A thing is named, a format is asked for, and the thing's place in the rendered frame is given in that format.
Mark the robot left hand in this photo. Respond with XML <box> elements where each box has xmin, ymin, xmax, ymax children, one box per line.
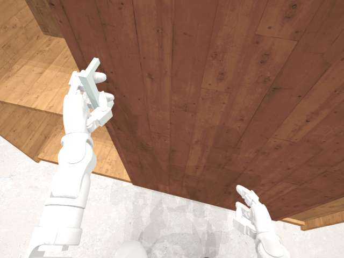
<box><xmin>63</xmin><ymin>71</ymin><xmax>114</xmax><ymax>136</ymax></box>

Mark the robot right hand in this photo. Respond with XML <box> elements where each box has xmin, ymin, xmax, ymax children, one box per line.
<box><xmin>233</xmin><ymin>185</ymin><xmax>275</xmax><ymax>241</ymax></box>

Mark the wardrobe door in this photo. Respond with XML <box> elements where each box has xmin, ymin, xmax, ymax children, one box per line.
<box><xmin>47</xmin><ymin>0</ymin><xmax>344</xmax><ymax>221</ymax></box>
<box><xmin>288</xmin><ymin>197</ymin><xmax>344</xmax><ymax>222</ymax></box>

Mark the handle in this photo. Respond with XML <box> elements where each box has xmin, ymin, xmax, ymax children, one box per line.
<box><xmin>78</xmin><ymin>58</ymin><xmax>114</xmax><ymax>110</ymax></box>

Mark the right robot forearm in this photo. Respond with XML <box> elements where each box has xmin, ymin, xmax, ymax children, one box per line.
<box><xmin>255</xmin><ymin>232</ymin><xmax>290</xmax><ymax>258</ymax></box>

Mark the left robot forearm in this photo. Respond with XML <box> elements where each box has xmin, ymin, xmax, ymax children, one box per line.
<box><xmin>24</xmin><ymin>132</ymin><xmax>97</xmax><ymax>258</ymax></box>

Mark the robot left thigh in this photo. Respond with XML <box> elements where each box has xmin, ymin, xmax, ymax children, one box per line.
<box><xmin>115</xmin><ymin>241</ymin><xmax>148</xmax><ymax>258</ymax></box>

